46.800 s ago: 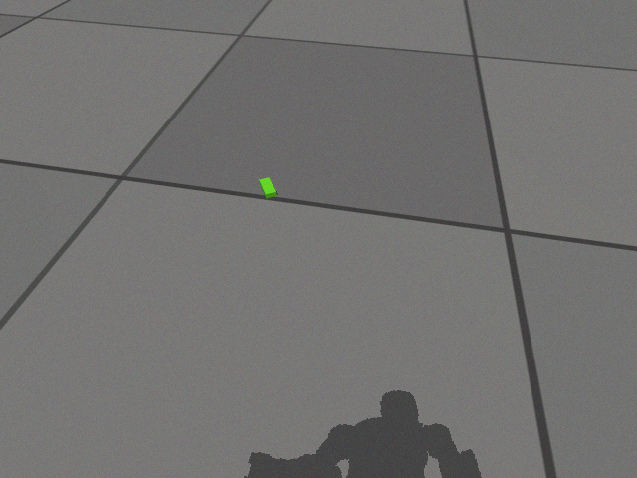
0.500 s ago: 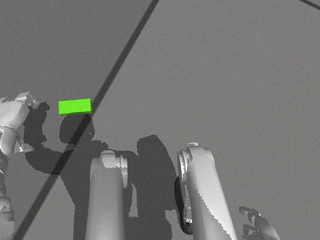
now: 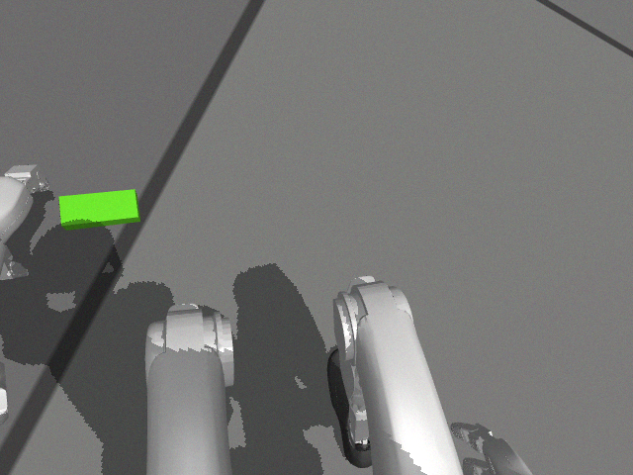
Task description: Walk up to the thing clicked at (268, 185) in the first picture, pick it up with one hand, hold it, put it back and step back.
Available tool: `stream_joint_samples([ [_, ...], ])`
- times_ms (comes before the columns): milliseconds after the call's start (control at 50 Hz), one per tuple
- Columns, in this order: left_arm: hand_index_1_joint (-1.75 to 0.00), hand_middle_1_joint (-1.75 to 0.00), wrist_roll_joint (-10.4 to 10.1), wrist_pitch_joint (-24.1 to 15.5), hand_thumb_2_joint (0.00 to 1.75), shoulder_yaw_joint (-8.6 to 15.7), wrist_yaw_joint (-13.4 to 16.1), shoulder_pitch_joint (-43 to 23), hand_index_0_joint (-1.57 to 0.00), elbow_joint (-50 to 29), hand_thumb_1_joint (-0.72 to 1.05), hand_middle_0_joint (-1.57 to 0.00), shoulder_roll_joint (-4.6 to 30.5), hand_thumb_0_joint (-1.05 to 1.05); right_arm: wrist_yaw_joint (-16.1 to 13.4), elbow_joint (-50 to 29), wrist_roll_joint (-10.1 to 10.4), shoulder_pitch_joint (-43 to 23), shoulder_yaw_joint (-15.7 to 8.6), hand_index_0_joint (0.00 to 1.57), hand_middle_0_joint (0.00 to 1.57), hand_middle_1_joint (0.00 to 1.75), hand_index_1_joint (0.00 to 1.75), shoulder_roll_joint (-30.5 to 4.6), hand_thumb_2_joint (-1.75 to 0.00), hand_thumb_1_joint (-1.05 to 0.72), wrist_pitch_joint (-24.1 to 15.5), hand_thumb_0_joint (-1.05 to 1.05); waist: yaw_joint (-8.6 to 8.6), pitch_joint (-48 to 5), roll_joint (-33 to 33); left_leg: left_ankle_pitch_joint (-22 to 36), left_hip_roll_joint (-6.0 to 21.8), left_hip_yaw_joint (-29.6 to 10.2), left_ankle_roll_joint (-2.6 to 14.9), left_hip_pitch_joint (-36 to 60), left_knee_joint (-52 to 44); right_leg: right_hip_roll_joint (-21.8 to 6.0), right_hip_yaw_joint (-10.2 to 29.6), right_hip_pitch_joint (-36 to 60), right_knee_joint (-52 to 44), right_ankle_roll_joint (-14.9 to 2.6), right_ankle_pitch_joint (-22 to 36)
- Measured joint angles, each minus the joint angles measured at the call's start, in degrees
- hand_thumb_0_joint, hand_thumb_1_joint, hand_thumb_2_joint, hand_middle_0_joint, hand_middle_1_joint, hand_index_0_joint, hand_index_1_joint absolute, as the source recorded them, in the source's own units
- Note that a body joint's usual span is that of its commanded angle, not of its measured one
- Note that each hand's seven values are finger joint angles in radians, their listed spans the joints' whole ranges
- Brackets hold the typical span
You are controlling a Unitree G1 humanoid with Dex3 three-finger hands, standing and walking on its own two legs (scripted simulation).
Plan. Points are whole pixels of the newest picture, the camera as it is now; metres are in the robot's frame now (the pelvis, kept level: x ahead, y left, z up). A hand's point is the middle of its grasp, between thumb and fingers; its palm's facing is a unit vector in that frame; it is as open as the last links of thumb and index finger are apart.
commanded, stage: rise first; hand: left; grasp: from above
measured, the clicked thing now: (101, 209) +0.52 +0.28 -0.33
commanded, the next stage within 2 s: none
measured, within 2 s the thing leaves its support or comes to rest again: neither
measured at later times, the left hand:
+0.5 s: hand (30, 225) +0.44 +0.33 -0.19, palm faces -0.46 -0.09 -0.89, open 12.6 cm
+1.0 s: hand (37, 220) +0.46 +0.32 -0.20, palm faces -0.44 -0.10 -0.89, open 12.9 cm
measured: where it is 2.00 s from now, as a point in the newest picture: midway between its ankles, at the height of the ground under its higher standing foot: (279, 450)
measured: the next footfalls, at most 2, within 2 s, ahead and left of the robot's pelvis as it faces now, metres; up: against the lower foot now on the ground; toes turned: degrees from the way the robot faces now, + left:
none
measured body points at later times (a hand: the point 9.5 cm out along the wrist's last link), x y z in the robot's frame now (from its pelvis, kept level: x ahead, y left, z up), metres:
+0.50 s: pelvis +0.01 -0.01 -0.01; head +0.26 +0.07 +0.36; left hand +0.46 +0.33 -0.14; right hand +0.06 -0.29 -0.11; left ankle +0.07 +0.12 -0.31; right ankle +0.11 -0.16 -0.31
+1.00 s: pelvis +0.01 +0.00 -0.02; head +0.26 +0.08 +0.34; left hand +0.47 +0.33 -0.15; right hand +0.06 -0.29 -0.11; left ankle +0.07 +0.12 -0.31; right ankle +0.11 -0.16 -0.31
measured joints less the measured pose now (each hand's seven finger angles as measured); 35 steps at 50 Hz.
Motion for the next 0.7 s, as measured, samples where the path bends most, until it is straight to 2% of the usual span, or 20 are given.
stream_joint_samples([
  [180, -0.71, -0.71, 0.0, 1.8, 0.74, 0.4, 1.4, -1.8, -0.37, 2.2, -0.21, -0.36, 0.5, 0.0, 0.7, -0.3, -0.9, 0.1, 0.7, 0.2, 0.21, 0.3, 0.3, 0.2, -0.9, -0.91, -0.8, 0.0, -1.15, 0.9, 0.0, -1.1, 0.0, 0.0, -0.08, -0.8, 0.7, -0.4, 0.0, -1.0, 0.8, 0.29, -0.8],
  [480, -0.76, -0.76, -1.4, 1.5, 0.77, 3.2, 1.7, -2.1, -0.34, 3.0, -0.26, -0.33, 2.4, 0.0, 1.3, -0.7, -1.7, 0.9, 1.7, 0.2, 0.21, 0.3, 0.3, -1.3, -0.9, -0.91, -0.5, 0.0, -2.37, 3.1, 0.1, -2.4, 0.3, -1.2, -1.27, -1.1, 1.7, -0.3, -0.8, -2.1, 1.8, 1.63, -1.1],
  [580, -0.77, -0.77, -1.7, 1.1, 0.78, 3.4, 1.9, -2.4, -0.33, 3.4, -0.27, -0.32, 3.2, 0.0, 1.3, -0.6, -1.9, 0.5, 2.1, 0.2, 0.21, 0.3, 0.3, -1.6, -0.9, -0.91, -0.4, 0.0, -2.54, 3.6, -0.2, -2.6, 0.5, -1.6, -1.43, -1.1, 2.2, -0.1, -1.1, -2.3, 2.1, 2.24, -1.0],
  [700, -0.78, -0.77, -1.7, 1.1, 0.81, 3.0, 2.5, -2.8, -0.31, 4.0, -0.3, -0.31, 3.6, 0.0, 1.3, -0.8, -1.9, 0.1, 2.4, 0.2, 0.21, 0.3, 0.3, -1.6, -0.9, -0.91, -0.3, 0.0, -2.79, 3.6, -0.5, -2.4, 0.5, -1.8, -1.5, -1.7, 2.6, 0.0, -1.3, -2.8, 2.3, 1.82, -0.8],
])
